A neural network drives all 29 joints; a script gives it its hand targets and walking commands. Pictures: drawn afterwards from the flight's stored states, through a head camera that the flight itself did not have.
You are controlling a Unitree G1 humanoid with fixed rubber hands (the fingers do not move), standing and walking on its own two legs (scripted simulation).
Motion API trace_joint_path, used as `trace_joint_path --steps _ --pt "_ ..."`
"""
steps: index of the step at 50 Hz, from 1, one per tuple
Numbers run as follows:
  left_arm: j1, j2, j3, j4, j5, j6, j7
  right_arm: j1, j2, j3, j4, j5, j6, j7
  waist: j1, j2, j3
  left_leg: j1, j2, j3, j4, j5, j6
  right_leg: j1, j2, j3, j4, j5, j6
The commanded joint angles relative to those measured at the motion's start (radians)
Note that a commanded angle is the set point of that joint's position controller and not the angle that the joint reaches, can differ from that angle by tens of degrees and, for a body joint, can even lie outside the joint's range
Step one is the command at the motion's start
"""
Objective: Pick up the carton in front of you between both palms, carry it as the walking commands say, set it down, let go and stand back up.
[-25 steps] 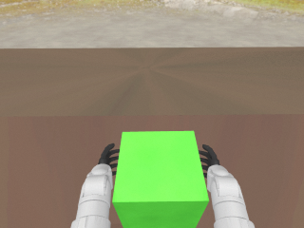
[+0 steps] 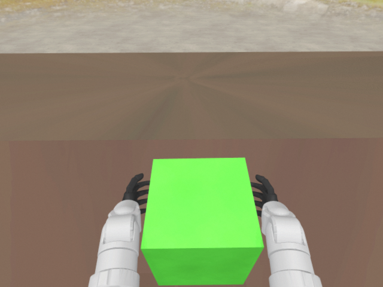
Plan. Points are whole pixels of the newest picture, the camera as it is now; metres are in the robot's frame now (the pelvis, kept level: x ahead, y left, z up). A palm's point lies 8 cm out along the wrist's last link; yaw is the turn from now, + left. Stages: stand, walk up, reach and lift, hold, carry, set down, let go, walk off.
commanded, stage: reach and lift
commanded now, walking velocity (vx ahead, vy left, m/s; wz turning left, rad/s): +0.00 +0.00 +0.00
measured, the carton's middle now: (199, 224) +0.29 +0.00 -0.04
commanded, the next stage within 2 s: hold in 0.40 s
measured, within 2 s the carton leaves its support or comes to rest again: neither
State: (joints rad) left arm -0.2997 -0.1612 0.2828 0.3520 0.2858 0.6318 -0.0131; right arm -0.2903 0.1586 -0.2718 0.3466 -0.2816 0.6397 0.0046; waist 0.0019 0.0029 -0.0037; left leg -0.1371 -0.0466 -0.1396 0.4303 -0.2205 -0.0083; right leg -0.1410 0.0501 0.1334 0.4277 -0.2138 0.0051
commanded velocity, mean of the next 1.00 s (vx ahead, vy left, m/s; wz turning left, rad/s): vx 0.00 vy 0.00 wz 0.00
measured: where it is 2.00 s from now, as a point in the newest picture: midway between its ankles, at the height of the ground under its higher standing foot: outside the picture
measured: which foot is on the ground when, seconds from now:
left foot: down 0.00-1.00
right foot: down 0.00-1.00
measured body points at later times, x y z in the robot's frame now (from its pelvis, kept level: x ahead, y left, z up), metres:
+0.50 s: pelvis +0.01 +0.00 +0.00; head -0.03 +0.00 +0.45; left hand +0.31 +0.15 +0.04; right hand +0.30 -0.15 +0.04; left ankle +0.01 +0.13 -0.74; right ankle +0.02 -0.12 -0.74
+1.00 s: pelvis +0.00 +0.00 +0.00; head -0.05 +0.00 +0.45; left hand +0.30 +0.15 +0.05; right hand +0.30 -0.15 +0.04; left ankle +0.01 +0.13 -0.74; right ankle +0.02 -0.12 -0.74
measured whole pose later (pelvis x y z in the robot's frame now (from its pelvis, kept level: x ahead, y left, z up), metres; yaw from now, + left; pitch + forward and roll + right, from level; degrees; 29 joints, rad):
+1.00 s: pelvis +0.00 +0.00 +0.00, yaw +0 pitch -7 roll +0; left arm -0.30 -0.16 0.27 0.26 0.28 0.75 -0.02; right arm -0.30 0.16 -0.25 0.26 -0.28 0.75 0.01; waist 0.00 0.00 0.01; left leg -0.06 -0.04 -0.13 0.39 -0.20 -0.01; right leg -0.07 0.04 0.13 0.39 -0.19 0.00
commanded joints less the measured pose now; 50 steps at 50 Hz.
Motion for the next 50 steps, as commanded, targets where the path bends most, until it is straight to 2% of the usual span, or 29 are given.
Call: trace_joint_path --steps 1,10,19,25,31,39,50 --pt "-0.466 -0.942 -0.563 -0.007 -0.233 -0.010 -0.232 -0.494 0.950 0.564 -0.031 0.241 -0.019 0.230 0.000 -0.004 -0.258 0.067 -0.042 0.064 -0.066 0.186 -0.005 0.095 0.038 -0.056 -0.064 0.187 0.010" --pt "-0.405 -0.932 -0.583 -0.064 -0.249 0.015 -0.227 -0.435 0.932 0.584 -0.089 0.257 0.005 0.228 0.001 0.000 -0.251 0.101 -0.044 0.057 -0.081 0.260 -0.009 0.119 0.041 -0.052 -0.077 0.255 0.013" --pt "-0.406 -0.926 -0.592 -0.092 -0.259 0.035 -0.225 -0.436 0.922 0.589 -0.118 0.262 0.024 0.228 -0.002 0.000 -0.232 0.107 -0.044 0.056 -0.091 0.241 -0.010 0.119 0.042 -0.055 -0.086 0.233 0.011" --pt "-0.402 -0.924 -0.653 -0.183 -0.296 0.075 -0.216 -0.436 0.919 0.654 -0.210 0.300 0.064 0.221 -0.001 0.000 -0.269 0.145 -0.043 0.049 -0.100 0.289 -0.012 0.157 0.043 -0.052 -0.096 0.282 0.014" --pt "-0.415 -0.882 -0.580 -0.119 -0.254 0.109 -0.218 -0.447 0.878 0.579 -0.142 0.260 0.098 0.223 -0.001 -0.001 -0.137 0.092 -0.041 0.063 -0.127 0.119 -0.004 0.106 0.036 -0.060 -0.121 0.114 0.006" --pt "-0.506 -0.911 -0.585 -0.109 -0.263 0.097 -0.229 -0.534 0.914 0.586 -0.131 0.267 0.089 0.231 0.000 -0.003 -0.184 0.088 -0.037 0.068 -0.112 0.085 -0.001 0.109 0.033 -0.063 -0.107 0.084 0.005" --pt "-0.511 -0.908 -0.576 -0.090 -0.253 0.095 -0.230 -0.538 0.913 0.576 -0.111 0.259 0.086 0.231 -0.001 -0.002 -0.194 0.093 -0.037 0.069 -0.111 0.100 -0.001 0.116 0.033 -0.063 -0.108 0.100 0.006"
